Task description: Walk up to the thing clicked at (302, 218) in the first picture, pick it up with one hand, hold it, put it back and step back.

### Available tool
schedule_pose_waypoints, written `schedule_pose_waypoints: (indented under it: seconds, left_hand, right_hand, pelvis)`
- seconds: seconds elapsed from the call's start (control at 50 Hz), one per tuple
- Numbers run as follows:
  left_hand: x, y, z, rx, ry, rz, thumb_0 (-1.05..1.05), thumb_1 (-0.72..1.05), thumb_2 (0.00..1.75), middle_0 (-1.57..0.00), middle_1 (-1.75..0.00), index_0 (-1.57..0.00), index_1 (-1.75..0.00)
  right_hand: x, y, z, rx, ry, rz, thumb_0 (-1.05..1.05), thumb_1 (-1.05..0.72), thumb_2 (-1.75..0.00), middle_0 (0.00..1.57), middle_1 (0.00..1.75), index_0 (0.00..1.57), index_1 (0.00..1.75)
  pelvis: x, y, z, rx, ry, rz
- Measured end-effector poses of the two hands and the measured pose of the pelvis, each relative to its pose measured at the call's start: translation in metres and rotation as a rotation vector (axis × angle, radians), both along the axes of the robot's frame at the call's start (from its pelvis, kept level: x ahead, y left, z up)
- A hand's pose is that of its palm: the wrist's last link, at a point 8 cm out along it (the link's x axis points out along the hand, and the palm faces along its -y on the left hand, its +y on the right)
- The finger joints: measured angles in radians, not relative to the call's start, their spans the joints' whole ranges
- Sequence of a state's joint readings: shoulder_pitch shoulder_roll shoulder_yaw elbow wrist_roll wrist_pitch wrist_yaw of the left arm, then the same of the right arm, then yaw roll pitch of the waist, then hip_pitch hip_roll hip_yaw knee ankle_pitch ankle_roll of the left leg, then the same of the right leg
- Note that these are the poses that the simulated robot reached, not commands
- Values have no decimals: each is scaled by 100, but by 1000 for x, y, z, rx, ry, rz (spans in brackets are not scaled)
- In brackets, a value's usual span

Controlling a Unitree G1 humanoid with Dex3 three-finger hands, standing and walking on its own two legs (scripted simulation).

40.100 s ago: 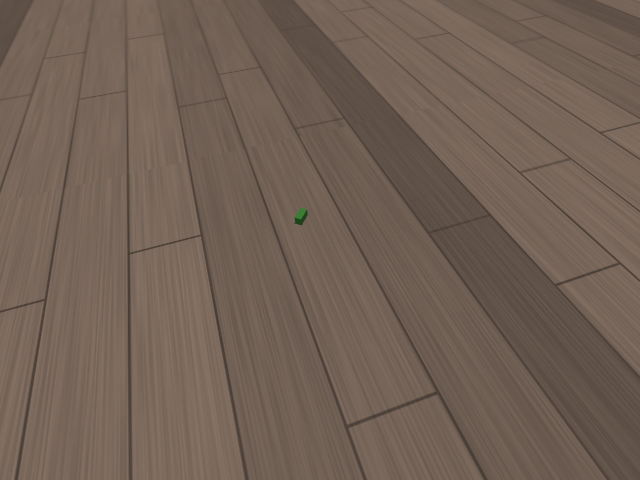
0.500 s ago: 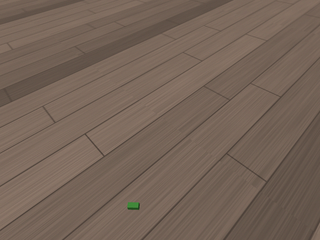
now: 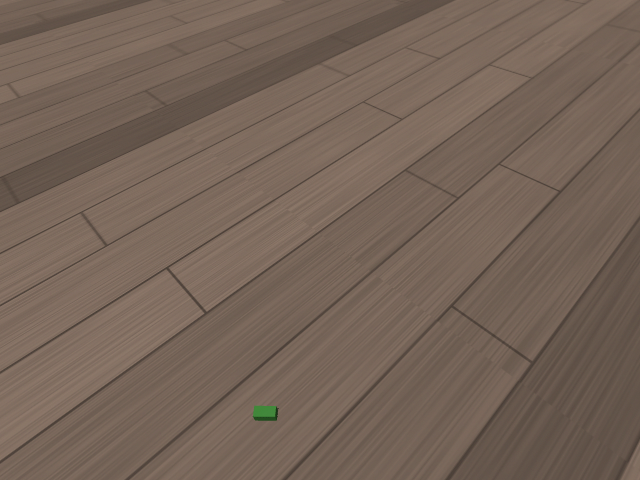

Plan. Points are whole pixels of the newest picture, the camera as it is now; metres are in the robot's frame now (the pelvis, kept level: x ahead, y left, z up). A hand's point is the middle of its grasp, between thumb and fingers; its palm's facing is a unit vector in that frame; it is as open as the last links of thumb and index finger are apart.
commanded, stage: stand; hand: left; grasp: from above
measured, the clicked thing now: (265, 413) +0.46 +0.24 -0.76
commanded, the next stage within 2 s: step back in 0.56 s
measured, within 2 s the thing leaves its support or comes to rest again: neither
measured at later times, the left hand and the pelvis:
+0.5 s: hand out of the picture +0.07 +0.25 -0.15, palm faces +0.01 -0.94 -0.34, open 7.4 cm; pelvis +0.00 +0.00 +0.00, yaw +0 degrees
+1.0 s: hand out of the picture +0.08 +0.31 -0.18, palm faces -0.04 -0.93 -0.35, open 7.4 cm; pelvis -0.07 +0.05 -0.01, yaw -1 degrees
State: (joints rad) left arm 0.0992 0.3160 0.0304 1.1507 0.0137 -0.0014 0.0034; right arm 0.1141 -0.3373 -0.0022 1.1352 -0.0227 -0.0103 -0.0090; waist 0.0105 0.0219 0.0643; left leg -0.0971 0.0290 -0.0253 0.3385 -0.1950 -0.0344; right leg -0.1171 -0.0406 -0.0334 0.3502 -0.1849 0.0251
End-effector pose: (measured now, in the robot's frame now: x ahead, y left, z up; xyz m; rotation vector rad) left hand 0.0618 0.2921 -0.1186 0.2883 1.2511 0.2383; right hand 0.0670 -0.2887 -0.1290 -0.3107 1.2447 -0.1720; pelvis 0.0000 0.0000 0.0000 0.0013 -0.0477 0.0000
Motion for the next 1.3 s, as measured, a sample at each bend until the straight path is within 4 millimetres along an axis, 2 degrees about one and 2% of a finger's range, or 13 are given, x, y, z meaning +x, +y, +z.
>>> schedule_pose_waypoints:
  seconds: [0.22,0.56,0.68,0.78,0.86,0.94,1.0,1.08,1.18,1.3]
  left_hand:
    - [6,-1,1,-3,-15,-10,1,90,90,-21,-30,-20,-30]
    - [0,0,1,0,-8,-13,1,90,90,-21,-30,-20,-30]
    - [-3,12,-3,19,-13,-3,1,90,90,-21,-30,-20,-30]
    - [-1,34,-11,36,-19,-41,1,90,90,-21,-30,-20,-30]
    - [12,56,-25,33,-63,-65,1,90,90,-21,-30,-20,-30]
    - [17,64,-28,31,-89,-76,1,90,90,-21,-30,-20,-30]
    - [11,61,-26,12,-79,-91,1,91,90,-20,-30,-20,-30]
    - [-8,57,-25,0,-50,-124,1,90,90,-20,-30,-20,-30]
    - [-32,55,-24,16,-21,-147,1,90,90,-21,-30,-20,-30]
    - [-60,48,-13,57,-40,-157,1,90,90,-21,-30,-20,-30]
  right_hand:
    - [2,-2,2,-3,-7,-2,1,-91,-90,20,30,20,30]
    - [-5,-4,2,-1,3,-2,1,-91,-90,20,30,20,30]
    - [-7,-10,-1,-14,5,-14,1,-91,-90,21,30,20,30]
    - [-23,-9,-1,-56,23,-24,1,-91,-90,20,30,20,30]
    - [-48,2,0,-103,46,-32,1,-91,-90,20,30,20,30]
    - [-75,19,10,-116,88,-30,1,-91,-90,20,30,20,30]
    - [-89,27,15,-124,94,-41,1,-91,-90,21,30,20,30]
    - [-94,33,13,-120,44,-67,1,-90,-90,21,30,20,30]
    - [-97,38,1,-84,-40,-83,1,-90,-90,21,30,20,30]
    - [-110,31,-19,-27,-87,-95,1,-90,-90,21,30,20,30]
  pelvis:
    - [1,0,0,0,0,0]
    - [-2,-2,0,1,-1,0]
    - [-19,2,-7,-11,15,-2]
    - [-35,19,-14,-7,29,-9]
    - [-47,38,-25,-20,44,0]
    - [-60,46,-21,-20,35,-11]
    - [-67,51,-15,-25,44,-15]
    - [-77,57,-14,-18,39,-45]
    - [-93,57,-21,7,21,-77]
    - [-117,47,-27,-16,-10,-93]
